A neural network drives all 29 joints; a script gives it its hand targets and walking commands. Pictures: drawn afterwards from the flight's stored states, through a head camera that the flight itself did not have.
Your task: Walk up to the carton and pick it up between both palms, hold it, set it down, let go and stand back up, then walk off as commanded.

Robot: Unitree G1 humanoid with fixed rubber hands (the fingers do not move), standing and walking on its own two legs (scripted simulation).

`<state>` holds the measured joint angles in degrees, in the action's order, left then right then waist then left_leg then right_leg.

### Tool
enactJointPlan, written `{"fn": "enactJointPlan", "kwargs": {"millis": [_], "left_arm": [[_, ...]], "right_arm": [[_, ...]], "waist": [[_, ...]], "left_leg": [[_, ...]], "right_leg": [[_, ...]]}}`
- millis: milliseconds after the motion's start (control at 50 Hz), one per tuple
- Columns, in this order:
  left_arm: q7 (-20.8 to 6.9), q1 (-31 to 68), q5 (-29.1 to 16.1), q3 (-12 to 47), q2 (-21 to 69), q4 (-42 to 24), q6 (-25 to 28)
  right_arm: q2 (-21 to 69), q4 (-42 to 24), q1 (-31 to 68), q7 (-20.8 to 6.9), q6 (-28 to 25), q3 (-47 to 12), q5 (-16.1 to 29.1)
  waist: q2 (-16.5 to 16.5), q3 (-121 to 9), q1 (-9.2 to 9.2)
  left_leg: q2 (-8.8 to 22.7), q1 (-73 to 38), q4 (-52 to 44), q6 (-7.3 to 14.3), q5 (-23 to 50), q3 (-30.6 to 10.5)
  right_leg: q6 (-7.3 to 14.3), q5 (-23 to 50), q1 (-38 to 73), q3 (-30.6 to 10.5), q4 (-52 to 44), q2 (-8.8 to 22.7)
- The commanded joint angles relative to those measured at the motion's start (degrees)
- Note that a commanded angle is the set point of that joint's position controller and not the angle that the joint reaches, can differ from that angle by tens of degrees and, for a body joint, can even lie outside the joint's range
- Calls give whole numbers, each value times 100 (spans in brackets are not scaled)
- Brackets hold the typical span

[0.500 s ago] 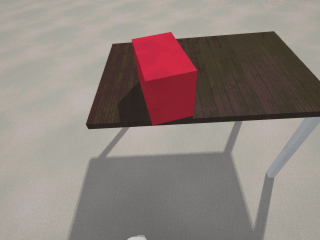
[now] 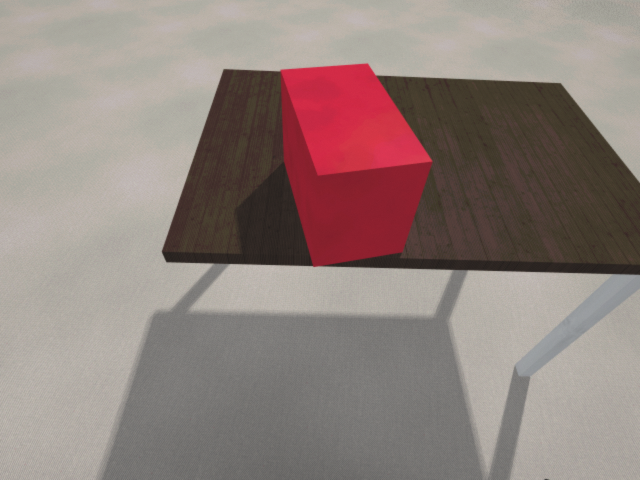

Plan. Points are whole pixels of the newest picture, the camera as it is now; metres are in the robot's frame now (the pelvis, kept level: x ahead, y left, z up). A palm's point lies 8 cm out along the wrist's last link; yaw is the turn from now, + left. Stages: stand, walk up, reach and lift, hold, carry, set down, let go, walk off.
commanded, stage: walk up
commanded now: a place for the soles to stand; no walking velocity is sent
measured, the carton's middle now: (341, 161) +0.67 -0.04 +0.00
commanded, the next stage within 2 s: none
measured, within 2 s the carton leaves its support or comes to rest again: neither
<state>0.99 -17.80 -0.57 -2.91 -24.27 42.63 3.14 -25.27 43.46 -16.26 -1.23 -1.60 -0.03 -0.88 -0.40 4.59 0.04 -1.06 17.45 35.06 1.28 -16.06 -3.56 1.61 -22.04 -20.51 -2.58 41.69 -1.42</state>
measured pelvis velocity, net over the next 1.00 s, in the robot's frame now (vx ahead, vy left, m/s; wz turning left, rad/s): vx -0.01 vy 0.01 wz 0.01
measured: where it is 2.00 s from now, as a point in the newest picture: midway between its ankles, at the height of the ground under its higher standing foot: (320, 477)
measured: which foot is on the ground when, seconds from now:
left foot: down 0.00-1.00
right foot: up 0.00-0.02, down 0.04-1.00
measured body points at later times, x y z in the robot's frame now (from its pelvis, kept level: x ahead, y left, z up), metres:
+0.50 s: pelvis -0.02 +0.01 +0.00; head -0.01 +0.02 +0.45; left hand +0.10 +0.33 -0.10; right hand +0.06 -0.31 -0.11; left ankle -0.02 +0.13 -0.73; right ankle +0.04 -0.12 -0.73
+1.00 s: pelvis -0.01 +0.01 +0.00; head +0.01 +0.01 +0.45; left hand +0.11 +0.33 -0.10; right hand +0.10 -0.32 -0.10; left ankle -0.02 +0.13 -0.73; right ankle +0.03 -0.13 -0.72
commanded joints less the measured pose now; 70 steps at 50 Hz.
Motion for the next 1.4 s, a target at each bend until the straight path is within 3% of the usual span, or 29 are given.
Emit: {"fn": "enactJointPlan", "kwargs": {"millis": [0,40,60,80,120,160,200,260,280,400,700,860,880,900,920,940,960,980,1040,1080,1100,1120,1140,1160,1180,1220,1260,1300,1380], "left_arm": [[151,-722,99,-257,-925,138,93],[112,-24,221,-263,-1379,-50,143],[85,389,201,-279,-1495,-122,110],[73,713,174,-268,-1455,-177,92],[30,875,139,-180,-1306,-174,41],[1,830,66,-109,-1167,-142,8],[-13,822,37,-82,-1061,-99,-30],[-37,829,7,-29,-921,53,-96],[-40,807,25,-38,-955,128,-94],[-76,1049,49,-51,-1035,308,-83],[-67,1111,10,42,-1004,679,-49],[-58,1158,9,64,-983,786,-57],[-221,750,135,-232,-1356,386,-17],[-283,825,204,-243,-1365,371,-39],[-317,951,253,-239,-1273,312,-77],[-345,1043,259,-251,-1203,259,-94],[-355,984,265,-308,-1305,222,-81],[-353,956,257,-313,-1294,198,-35],[-389,748,205,-347,-1117,235,110],[-376,34,171,-465,-1026,451,118],[-315,-757,127,-574,-1172,669,136],[-227,-1419,184,-703,-1520,740,185],[-162,-1341,203,-716,-1862,648,240],[-178,-932,174,-684,-1864,517,226],[-176,-692,159,-664,-1829,456,226],[-172,-341,116,-536,-1520,362,241],[-187,-359,94,-482,-1436,306,268],[-221,-457,109,-516,-1469,186,271],[-258,-458,58,-494,-1480,49,217]], "right_arm": [[-681,-462,640,93,102,289,170],[-457,-395,413,85,190,239,180],[-735,-179,259,113,254,337,133],[-781,-9,21,101,269,362,100],[-828,108,76,52,219,415,90],[-767,190,124,40,148,407,77],[-823,260,139,81,98,415,12],[-1022,321,715,103,30,342,-39],[-997,362,879,81,20,312,5],[-922,544,842,37,-5,277,-28],[-870,729,980,83,26,249,31],[-893,798,1157,78,56,252,16],[-1401,600,427,-5,-99,551,-46],[-1620,685,301,-41,-116,666,-84],[-1714,697,164,-42,-108,756,-108],[-1834,716,110,-49,-114,827,-126],[-1872,618,250,-44,-161,866,-145],[-1778,594,342,-22,-203,864,-145],[-1610,537,349,-45,-202,801,-101],[-1502,451,630,-74,-139,729,-104],[-1175,357,847,-77,-116,582,-117],[-746,230,864,-71,-135,415,-68],[-531,149,850,-34,-143,326,-31],[-1031,249,842,9,-91,429,-15],[-1234,308,817,-18,-114,489,2],[-1139,324,655,-78,-160,511,53],[-1023,334,530,-141,-158,501,28],[-943,295,560,-183,-151,478,32],[-867,270,755,-204,-188,452,70]], "waist": [[474,-703,249],[-556,-348,-83],[-502,-234,-114],[-814,-129,-191],[-1028,-93,-224],[-1032,-237,-189],[-771,-609,-158],[-29,-285,150],[-13,-128,174],[492,-202,101],[149,-729,32],[261,-715,25],[201,-1129,-34],[316,-741,-111],[563,-344,-241],[1082,1,-262],[1140,244,-247],[868,393,-210],[694,-235,-92],[691,-528,260],[346,-765,635],[-684,-934,921],[-1190,-712,669],[-568,-704,479],[-298,-371,364],[-330,75,185],[-492,39,132],[-777,-100,197],[-772,-95,290]], "left_leg": [[769,228,423,506,1484,-529],[-52,612,926,56,-931,-135],[52,123,1388,52,-1688,-279],[79,-94,1369,55,-1754,-181],[60,-462,637,69,-1059,106],[60,-687,-310,46,-243,201],[234,-810,-632,74,151,-114],[801,37,-1305,313,-605,-1006],[726,289,-1299,329,-939,-903],[664,298,-1390,246,-921,-798],[654,-332,-1133,164,597,-589],[681,-416,-1260,155,563,-622],[583,-712,-1291,504,-1859,-848],[829,-814,-1574,677,-3073,-1391],[1173,-1083,-1994,854,-3755,-1824],[1701,-945,-2536,1032,-4067,-2405],[2053,-884,-2681,1170,-3631,-2640],[2010,-1024,-2463,1236,-2633,-2458],[1480,-1437,-1581,1057,-544,-1387],[955,-523,-712,759,-498,-656],[598,272,330,532,-181,-357],[54,1351,1899,241,-214,101],[-372,2482,2378,11,-1605,130],[-42,2447,2532,86,-1678,-266],[186,2266,2648,140,-1563,-355],[342,2033,2232,120,-1170,-292],[344,1559,1683,29,-901,32],[270,1420,1208,-33,-805,250],[273,875,315,-39,-65,500]], "right_leg": [[4,2008,1486,-4,-1673,224],[677,1716,870,-2364,-2481,1784],[1082,1230,119,-2432,-2432,2032],[1166,1110,-245,-2228,-2327,1933],[841,824,-448,-1522,-2231,1423],[518,1194,-162,-1179,-1848,1114],[368,1489,176,-1072,-1507,1044],[139,174,364,-742,-1431,584],[166,48,539,-742,-1563,546],[196,492,695,-641,-1507,539],[147,1993,1064,-570,-1488,705],[111,1894,1006,-516,-1539,688],[371,-704,757,-478,-1311,374],[363,-1590,-144,-549,-1042,308],[241,-1624,-1034,-308,-713,130],[92,-938,-1348,89,47,83],[-6,-599,-1599,107,508,305],[-40,-459,-1541,51,339,446],[30,-380,-564,356,-726,293],[111,260,1025,641,-1671,-44],[154,451,2281,312,-1877,-15],[388,251,3279,-1100,-2290,818],[772,893,3479,-3025,-2691,1993],[1246,700,3190,-3440,-2655,2273],[1411,484,2546,-3318,-2639,2250],[1163,1213,2132,-2275,-2627,1790],[1081,1904,1833,-1642,-2661,1553],[1147,2379,1893,-1324,-2518,1481],[1059,2398,1669,-908,-2345,1364]]}}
